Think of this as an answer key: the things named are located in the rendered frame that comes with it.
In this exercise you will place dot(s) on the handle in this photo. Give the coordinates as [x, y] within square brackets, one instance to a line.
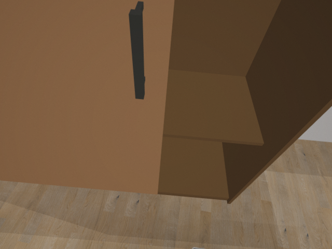
[136, 33]

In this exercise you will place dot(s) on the wardrobe door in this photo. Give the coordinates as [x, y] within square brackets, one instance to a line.
[68, 112]

